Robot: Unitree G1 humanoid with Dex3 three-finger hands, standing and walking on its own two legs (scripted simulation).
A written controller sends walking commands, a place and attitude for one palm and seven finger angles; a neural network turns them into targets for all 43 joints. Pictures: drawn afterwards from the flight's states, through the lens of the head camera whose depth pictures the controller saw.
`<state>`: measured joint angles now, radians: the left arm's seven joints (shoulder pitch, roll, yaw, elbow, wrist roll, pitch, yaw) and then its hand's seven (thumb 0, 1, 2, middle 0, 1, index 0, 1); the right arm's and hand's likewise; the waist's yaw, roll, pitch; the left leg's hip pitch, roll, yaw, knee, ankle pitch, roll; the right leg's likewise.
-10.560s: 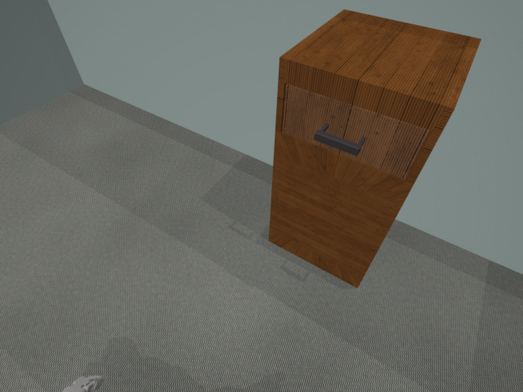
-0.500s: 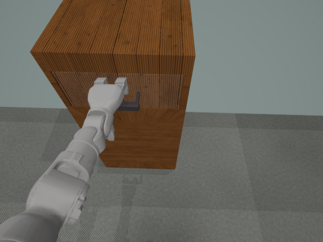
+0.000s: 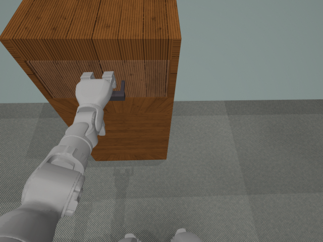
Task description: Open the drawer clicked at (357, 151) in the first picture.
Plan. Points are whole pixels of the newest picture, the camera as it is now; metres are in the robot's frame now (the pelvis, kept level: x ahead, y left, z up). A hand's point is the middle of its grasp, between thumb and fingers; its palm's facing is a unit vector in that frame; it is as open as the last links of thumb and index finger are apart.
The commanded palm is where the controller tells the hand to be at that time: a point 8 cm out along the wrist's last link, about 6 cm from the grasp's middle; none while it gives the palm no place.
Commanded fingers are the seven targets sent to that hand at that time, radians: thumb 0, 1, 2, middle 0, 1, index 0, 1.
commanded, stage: lower the fingers behind the handle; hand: left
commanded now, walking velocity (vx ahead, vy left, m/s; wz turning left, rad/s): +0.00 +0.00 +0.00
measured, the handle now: (104, 90) +0.55 +0.12 +0.00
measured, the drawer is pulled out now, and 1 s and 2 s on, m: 0.00 0.00 0.00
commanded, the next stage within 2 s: close the thumb around the handle in 0.88 s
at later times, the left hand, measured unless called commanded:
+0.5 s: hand (100, 110) +0.49 +0.14 -0.02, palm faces -0.04 -0.03 -1.00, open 13.9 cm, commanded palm +0.47 +0.14 +0.03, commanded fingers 0.00 -0.50 0.30 -0.30 -1.20 -0.30 -1.20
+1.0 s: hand (101, 109) +0.49 +0.14 -0.03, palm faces -0.04 -0.03 -1.00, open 13.9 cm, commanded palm +0.47 +0.14 +0.03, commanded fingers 0.00 -0.39 0.35 -0.31 -1.21 -0.31 -1.21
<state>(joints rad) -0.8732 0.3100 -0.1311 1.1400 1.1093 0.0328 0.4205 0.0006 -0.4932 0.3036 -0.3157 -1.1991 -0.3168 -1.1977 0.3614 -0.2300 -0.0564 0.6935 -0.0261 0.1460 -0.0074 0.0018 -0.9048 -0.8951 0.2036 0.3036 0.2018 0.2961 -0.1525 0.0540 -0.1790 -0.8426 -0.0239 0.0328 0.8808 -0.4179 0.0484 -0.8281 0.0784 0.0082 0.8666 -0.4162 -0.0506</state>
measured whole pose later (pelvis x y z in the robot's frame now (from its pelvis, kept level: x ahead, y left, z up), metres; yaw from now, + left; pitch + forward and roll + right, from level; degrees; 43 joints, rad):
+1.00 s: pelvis -0.01 +0.01 -0.02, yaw +0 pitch +25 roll -2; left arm -0.92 0.31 -0.14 1.19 1.11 0.07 0.47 0.00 -0.49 0.30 -0.32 -1.21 -0.32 -1.20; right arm 0.34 -0.23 -0.04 0.69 -0.03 0.14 -0.01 0.00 -0.90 -0.89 0.20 0.30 0.20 0.30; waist -0.18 0.06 -0.19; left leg -0.98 -0.03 0.03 1.01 -0.46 0.07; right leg -0.95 0.07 -0.01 0.97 -0.45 -0.03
